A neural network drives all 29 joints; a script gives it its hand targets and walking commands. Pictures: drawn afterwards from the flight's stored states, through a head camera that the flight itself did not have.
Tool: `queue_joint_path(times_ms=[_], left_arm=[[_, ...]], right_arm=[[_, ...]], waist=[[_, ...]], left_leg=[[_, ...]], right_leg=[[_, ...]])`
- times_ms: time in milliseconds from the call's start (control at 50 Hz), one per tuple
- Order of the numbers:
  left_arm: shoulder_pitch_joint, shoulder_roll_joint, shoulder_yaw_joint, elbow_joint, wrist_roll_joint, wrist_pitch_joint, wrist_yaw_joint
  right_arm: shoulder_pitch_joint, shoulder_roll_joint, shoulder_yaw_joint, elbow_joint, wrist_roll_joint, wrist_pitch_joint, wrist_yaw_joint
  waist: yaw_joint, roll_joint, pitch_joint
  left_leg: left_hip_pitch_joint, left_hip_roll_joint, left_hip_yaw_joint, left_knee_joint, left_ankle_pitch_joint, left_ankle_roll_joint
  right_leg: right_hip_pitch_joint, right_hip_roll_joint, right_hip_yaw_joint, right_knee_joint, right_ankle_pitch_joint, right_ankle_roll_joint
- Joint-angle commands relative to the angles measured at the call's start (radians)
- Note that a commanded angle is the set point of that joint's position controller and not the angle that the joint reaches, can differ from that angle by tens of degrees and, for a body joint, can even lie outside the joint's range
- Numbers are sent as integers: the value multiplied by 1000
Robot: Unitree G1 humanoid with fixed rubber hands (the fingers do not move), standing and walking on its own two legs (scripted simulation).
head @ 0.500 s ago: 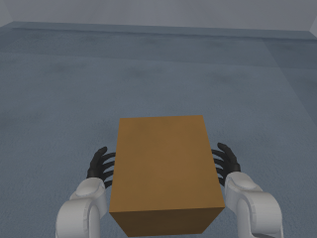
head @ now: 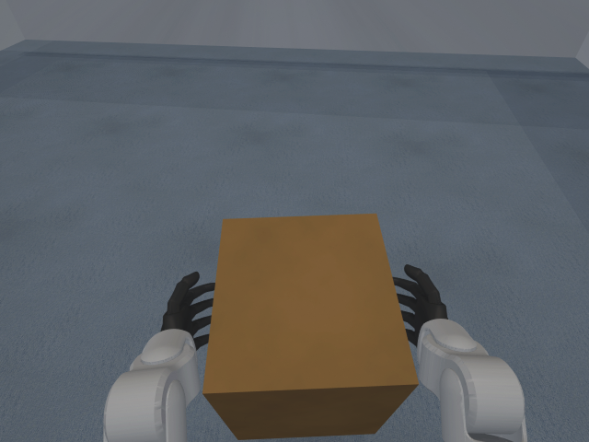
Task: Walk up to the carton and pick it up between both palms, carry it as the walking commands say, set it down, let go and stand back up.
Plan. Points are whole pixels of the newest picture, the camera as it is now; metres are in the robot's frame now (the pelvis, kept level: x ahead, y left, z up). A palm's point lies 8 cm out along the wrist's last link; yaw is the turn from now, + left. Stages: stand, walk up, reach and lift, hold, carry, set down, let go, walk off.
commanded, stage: carry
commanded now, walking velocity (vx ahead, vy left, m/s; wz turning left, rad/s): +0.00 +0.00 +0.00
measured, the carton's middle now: (303, 333) +0.28 +0.00 +0.03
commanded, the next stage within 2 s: hold in 0.68 s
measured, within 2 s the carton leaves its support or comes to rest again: neither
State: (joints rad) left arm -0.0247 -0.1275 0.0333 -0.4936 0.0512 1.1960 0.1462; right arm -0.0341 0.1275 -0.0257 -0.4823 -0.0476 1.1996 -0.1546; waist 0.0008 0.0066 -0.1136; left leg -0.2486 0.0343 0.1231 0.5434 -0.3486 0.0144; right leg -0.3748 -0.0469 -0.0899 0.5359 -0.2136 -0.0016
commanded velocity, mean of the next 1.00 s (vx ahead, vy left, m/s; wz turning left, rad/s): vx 0.00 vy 0.00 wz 0.00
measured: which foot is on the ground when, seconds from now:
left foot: down 0.00-1.00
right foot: down 0.00-1.00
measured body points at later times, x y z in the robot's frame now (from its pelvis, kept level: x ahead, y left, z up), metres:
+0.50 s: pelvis +0.00 +0.00 +0.00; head -0.01 +0.00 +0.45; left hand +0.26 +0.15 +0.09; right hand +0.26 -0.14 +0.09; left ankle -0.04 +0.10 -0.73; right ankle +0.04 -0.12 -0.73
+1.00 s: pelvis -0.01 -0.01 +0.01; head -0.03 -0.01 +0.46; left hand +0.24 +0.15 +0.04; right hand +0.26 -0.14 +0.04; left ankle -0.04 +0.10 -0.73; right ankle +0.03 -0.13 -0.73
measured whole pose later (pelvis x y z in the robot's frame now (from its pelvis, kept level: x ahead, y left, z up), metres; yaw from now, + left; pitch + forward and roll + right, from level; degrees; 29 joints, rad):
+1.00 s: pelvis -0.01 -0.01 +0.01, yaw +6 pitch -5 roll -1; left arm -0.04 -0.13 0.05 0.03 0.13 0.68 0.07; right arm -0.02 0.13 -0.06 -0.04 -0.14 0.72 -0.10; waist -0.03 0.02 0.05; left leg -0.06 0.00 -0.02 0.39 -0.24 0.01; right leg -0.12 -0.02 -0.03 0.34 -0.14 0.02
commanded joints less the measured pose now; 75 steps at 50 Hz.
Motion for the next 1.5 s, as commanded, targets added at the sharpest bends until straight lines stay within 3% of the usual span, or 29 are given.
queue_joint_path(times_ms=[0,660,680,700,720,740,760,780,800,820,840,880,980,1060,1140,1280,1300,1360,1420,1480], left_arm=[[-344,-745,-561,-75,-251,-9,-116],[-358,-730,-538,-38,-235,-35,-121],[-219,-379,-187,313,116,-189,-140],[-348,-40,5,664,87,-290,-137],[-259,-68,-67,580,42,-395,-131],[-139,-244,-187,502,4,-463,-132],[-155,-427,-305,418,-45,-503,-143],[-238,-540,-407,319,-90,-533,-158],[-393,-562,-480,189,-116,-570,-170],[-424,-560,-510,201,-125,-582,-178],[-415,-552,-497,238,-111,-581,-184],[-299,-482,-399,363,-56,-561,-176],[-359,-514,-401,478,-49,-533,-209],[-503,-590,-357,558,-28,-514,-246],[-655,-723,-340,645,-19,-514,-308],[-848,-854,-279,788,-1,-518,-414],[-861,-871,-274,792,-2,-519,-425],[-943,-872,-195,898,42,-537,-451],[-961,-883,-94,1004,97,-563,-458],[-991,-883,-29,1071,137,-592,-451]], right_arm=[[-349,776,556,-77,246,-15,112],[-358,766,535,-36,231,-42,114],[-222,416,184,315,-106,-199,126],[-313,65,-19,666,-99,-283,122],[-235,62,51,613,-58,-385,122],[-143,198,169,475,-4,-460,128],[-162,325,296,339,46,-503,146],[-233,413,419,231,103,-534,165],[-333,488,510,149,158,-567,181],[-392,500,504,112,153,-582,187],[-393,515,490,145,146,-571,190],[-314,450,437,245,96,-542,186],[-302,502,386,378,50,-501,183],[-449,597,372,480,48,-473,207],[-597,755,363,572,40,-454,245],[-746,976,307,745,13,-435,302],[-719,1011,277,780,-24,-438,310],[-798,1043,206,876,-41,-460,327],[-888,1056,156,930,-54,-479,350],[-928,1038,92,993,-87,-508,362]], waist=[[0,-1,-144],[0,0,-151],[9,1,407],[23,41,408],[22,37,295],[-4,16,128],[-38,11,-130],[-32,28,-336],[-22,39,-458],[-46,26,-456],[-37,22,-356],[-18,8,-137],[-54,15,-36],[-37,34,37],[-25,21,37],[-8,-25,-9],[-105,-72,38],[-77,-45,30],[-29,-25,12],[-17,-17,17]], left_leg=[[-12,102,-97,-96,226,23],[-16,105,-98,-88,229,23],[-67,-34,-163,-223,-39,45],[-175,-40,-198,-249,-72,52],[-76,-36,-196,-226,47,29],[55,-37,-209,-180,274,23],[181,-42,-231,-138,565,9],[260,-38,-256,-110,836,-15],[291,-38,-267,-97,966,-18],[244,-39,-269,-114,885,-7],[168,-49,-263,-153,724,1],[104,-66,-243,-205,523,14],[50,-61,-245,-242,310,22],[-61,-62,-249,-269,99,37],[-97,-73,-247,-257,28,41],[-79,-108,-204,-214,27,27],[-29,-129,-191,-189,3,42],[-42,-140,-186,-161,-25,39],[-97,-127,-183,-165,-59,46],[-111,-120,-181,-163,-77,49]], right_leg=[[131,-79,89,-45,202,-28],[130,-78,88,-41,207,-30],[308,129,179,-133,69,-30],[317,113,189,-116,21,-41],[285,89,187,-125,80,-50],[312,85,180,-100,286,-46],[415,100,178,-87,470,-29],[502,104,180,-75,598,-12],[553,107,183,-56,687,-4],[583,107,187,-59,696,3],[574,108,170,-80,613,-2],[506,102,152,-144,458,-14],[509,106,135,-164,301,-21],[539,112,128,-146,184,-18],[552,111,137,-150,109,-7],[542,100,167,-203,-21,11],[509,112,193,-215,-85,9],[462,101,198,-214,-182,3],[499,109,188,-187,-197,11],[483,110,181,-169,-196,10]])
